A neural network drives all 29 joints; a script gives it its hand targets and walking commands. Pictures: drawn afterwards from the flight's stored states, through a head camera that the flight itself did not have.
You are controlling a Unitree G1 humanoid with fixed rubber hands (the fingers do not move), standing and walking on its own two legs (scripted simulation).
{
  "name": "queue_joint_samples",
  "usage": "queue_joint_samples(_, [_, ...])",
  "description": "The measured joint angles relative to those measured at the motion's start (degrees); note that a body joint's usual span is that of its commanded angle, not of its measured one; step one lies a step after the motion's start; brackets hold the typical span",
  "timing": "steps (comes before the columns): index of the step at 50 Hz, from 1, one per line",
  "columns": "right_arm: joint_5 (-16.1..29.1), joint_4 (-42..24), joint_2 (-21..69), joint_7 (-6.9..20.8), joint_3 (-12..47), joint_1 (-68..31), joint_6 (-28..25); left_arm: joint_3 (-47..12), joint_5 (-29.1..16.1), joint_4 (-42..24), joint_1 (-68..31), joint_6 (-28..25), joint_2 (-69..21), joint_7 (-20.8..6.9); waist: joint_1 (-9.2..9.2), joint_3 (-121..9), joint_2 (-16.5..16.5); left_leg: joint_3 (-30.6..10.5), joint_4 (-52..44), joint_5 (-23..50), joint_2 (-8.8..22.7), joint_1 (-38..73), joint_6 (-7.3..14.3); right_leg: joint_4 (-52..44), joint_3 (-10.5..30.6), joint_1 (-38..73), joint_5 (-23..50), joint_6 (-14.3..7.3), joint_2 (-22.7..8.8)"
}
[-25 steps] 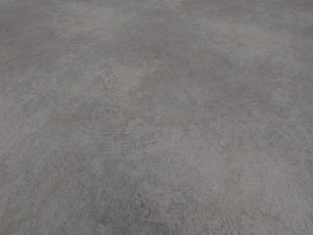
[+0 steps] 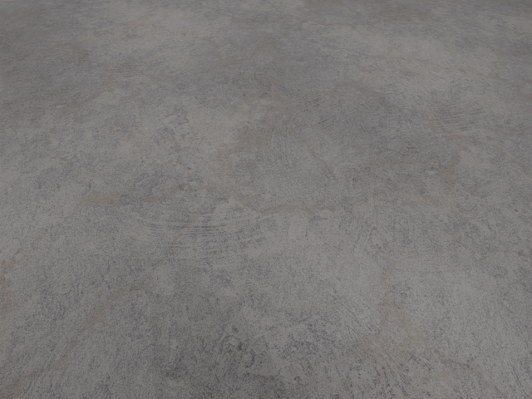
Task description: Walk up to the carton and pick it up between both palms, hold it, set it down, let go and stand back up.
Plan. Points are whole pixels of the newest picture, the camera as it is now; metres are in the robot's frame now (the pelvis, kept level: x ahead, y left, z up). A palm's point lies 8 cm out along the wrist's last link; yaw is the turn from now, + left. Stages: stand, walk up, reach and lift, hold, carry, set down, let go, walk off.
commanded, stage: stand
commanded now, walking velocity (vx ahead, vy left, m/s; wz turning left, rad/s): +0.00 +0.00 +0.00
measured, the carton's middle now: out of the picture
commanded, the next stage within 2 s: walk up in 2.00 s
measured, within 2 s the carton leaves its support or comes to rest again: neither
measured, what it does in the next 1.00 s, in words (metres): stands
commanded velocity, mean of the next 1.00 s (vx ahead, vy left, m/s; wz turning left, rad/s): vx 0.00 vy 0.00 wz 0.00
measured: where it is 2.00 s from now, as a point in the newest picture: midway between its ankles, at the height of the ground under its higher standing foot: outside the picture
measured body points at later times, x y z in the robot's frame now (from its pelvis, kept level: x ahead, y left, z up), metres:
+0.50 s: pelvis +0.01 +0.00 +0.00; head +0.02 +0.00 +0.45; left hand -0.03 +0.20 -0.16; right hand -0.01 -0.20 -0.16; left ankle +0.00 +0.13 -0.74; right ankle +0.00 -0.11 -0.74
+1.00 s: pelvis +0.01 +0.00 +0.00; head +0.02 +0.01 +0.45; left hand -0.03 +0.20 -0.16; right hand -0.02 -0.20 -0.16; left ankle +0.00 +0.13 -0.74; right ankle +0.00 -0.11 -0.74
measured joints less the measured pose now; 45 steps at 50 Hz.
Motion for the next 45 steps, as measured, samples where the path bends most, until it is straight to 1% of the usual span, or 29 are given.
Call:
queue_joint_samples(6, [0.0,-0.2,-0.4,0.1,-0.2,0.1,-0.2,0.2,0.1,-0.1,0.0,-0.1,0.2,0.0,-0.16,0.4,0.0,-0.1,-0.1,0.0,-0.1,0.1,0.1,-0.1,-0.1,0.1,0.0,0.0,-0.1])
queue_joint_samples(22, [0.2,-0.6,-0.4,-0.1,-0.1,-1.6,-0.3,0.2,0.2,-0.2,0.1,-0.3,0.3,0.1,0.42,0.0,-0.1,0.3,-0.4,-0.3,0.0,0.6,0.1,-0.3,0.3,0.4,-0.3,0.1,0.0])
queue_joint_samples(28, [0.1,-0.4,-0.7,0.0,-0.2,-2.0,-0.5,0.4,0.1,-0.3,-0.3,-0.6,0.6,0.0,0.01,0.2,-0.1,0.2,-0.7,-0.3,0.0,1.0,0.2,-0.8,0.2,1.0,-0.1,0.1,0.0])
queue_joint_samples(45, [0.1,0.5,-0.5,0.1,0.1,-1.6,-0.6,0.4,0.0,-0.1,-0.5,-0.7,0.3,-0.1,0.2,0.8,-0.2,0.2,-0.8,-0.5,-0.2,1.9,0.3,-1.1,0.2,1.9,-0.3,0.3,-0.2])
